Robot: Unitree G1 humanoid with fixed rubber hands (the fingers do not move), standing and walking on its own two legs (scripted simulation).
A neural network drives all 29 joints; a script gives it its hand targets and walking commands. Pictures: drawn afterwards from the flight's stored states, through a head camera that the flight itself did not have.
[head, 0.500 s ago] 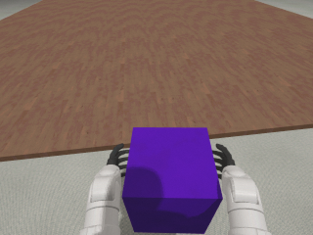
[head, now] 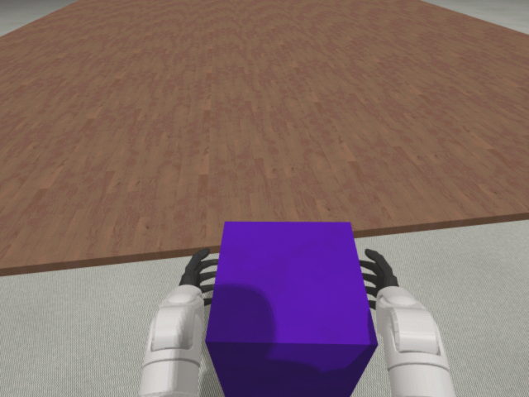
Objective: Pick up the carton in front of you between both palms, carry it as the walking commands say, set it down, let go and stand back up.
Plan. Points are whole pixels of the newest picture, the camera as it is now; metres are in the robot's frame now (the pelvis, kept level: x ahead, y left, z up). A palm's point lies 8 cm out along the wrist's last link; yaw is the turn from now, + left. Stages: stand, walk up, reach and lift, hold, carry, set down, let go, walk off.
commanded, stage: carry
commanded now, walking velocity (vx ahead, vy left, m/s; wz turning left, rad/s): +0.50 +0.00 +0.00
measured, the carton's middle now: (286, 314) +0.29 +0.00 -0.02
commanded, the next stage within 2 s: none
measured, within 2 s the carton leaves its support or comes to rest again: neither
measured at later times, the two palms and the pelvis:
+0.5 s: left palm (203, 226) +0.40 +0.15 +0.08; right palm (375, 229) +0.39 -0.15 +0.08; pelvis +0.15 +0.00 -0.01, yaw +2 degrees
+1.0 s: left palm (198, 139) +0.69 +0.21 +0.09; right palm (321, 140) +0.67 -0.09 +0.10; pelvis +0.44 +0.07 +0.00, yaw -1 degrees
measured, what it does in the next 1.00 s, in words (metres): walks ahead: right foot, then left foot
